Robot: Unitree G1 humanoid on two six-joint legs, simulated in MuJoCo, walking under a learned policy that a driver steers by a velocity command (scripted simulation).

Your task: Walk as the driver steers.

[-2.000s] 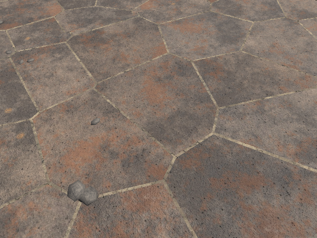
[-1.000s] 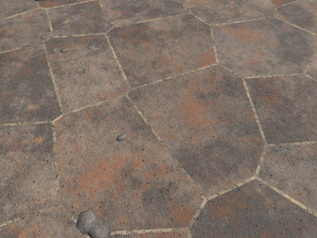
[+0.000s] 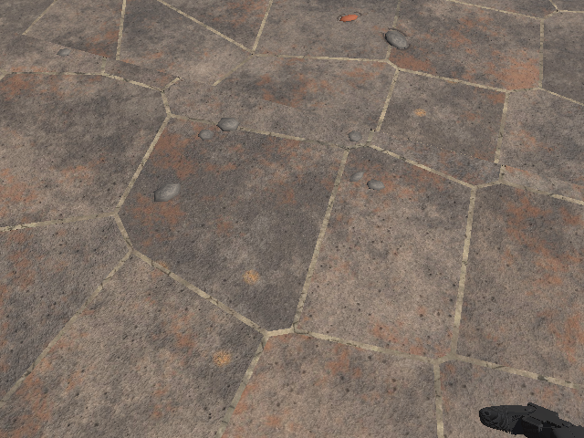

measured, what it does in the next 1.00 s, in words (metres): walks ahead, turning right: left foot, then right foot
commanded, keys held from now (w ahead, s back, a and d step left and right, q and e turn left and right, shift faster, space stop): w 0.04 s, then w+e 0.06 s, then e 0.76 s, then s+e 0.14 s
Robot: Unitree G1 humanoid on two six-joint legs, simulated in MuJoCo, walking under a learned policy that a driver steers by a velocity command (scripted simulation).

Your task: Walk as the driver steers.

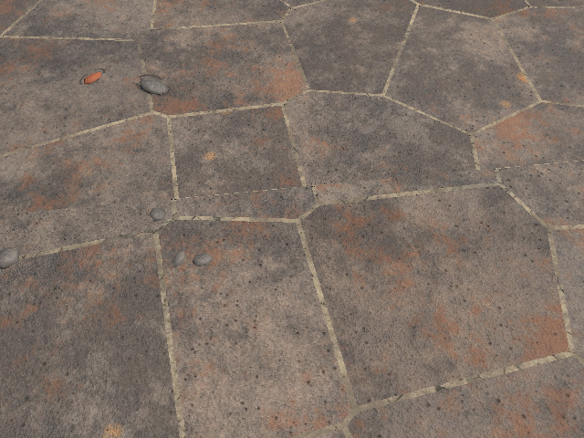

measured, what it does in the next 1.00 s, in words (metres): walks backwards, turning right: left foot, then right foot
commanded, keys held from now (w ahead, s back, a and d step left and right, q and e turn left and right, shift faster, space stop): s+e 0.26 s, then no key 0.54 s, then w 0.20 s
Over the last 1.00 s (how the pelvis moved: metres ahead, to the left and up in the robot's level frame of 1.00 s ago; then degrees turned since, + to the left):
0.25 0.03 0.00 -28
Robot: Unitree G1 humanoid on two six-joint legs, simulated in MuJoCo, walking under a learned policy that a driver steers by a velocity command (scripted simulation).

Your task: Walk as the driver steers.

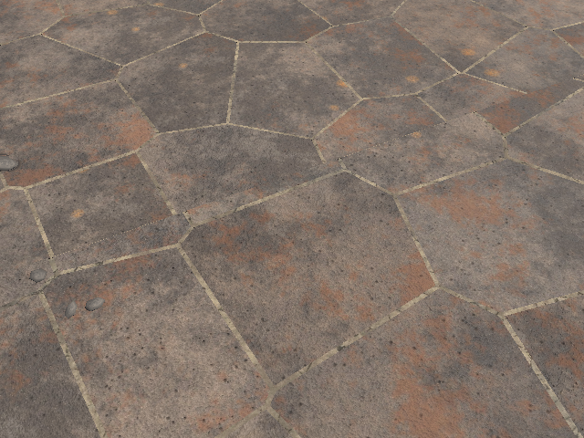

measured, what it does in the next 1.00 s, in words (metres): walks ahead: right foot, then left foot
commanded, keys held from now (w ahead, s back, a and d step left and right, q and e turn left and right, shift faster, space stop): w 0.44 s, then no key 0.56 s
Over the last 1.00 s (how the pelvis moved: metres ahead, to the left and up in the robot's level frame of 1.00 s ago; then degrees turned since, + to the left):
-0.14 0.03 0.01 -16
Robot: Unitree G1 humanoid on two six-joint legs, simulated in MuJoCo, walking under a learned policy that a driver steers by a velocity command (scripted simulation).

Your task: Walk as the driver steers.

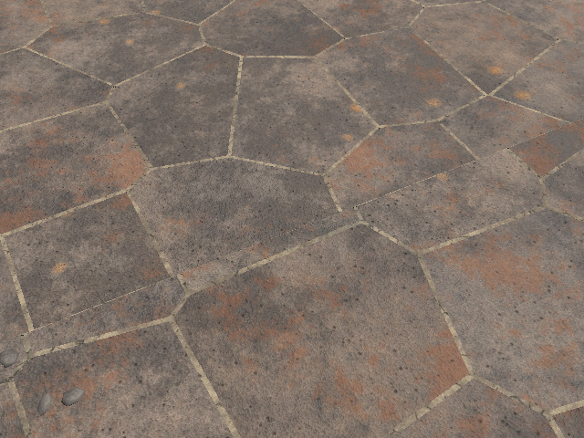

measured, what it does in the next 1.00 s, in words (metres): steps on the spot, turning left: right foot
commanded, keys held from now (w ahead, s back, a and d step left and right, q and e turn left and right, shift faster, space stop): q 0.48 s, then w+q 0.52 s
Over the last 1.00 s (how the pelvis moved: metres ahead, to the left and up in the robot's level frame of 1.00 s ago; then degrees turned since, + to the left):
0.31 0.01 -0.01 0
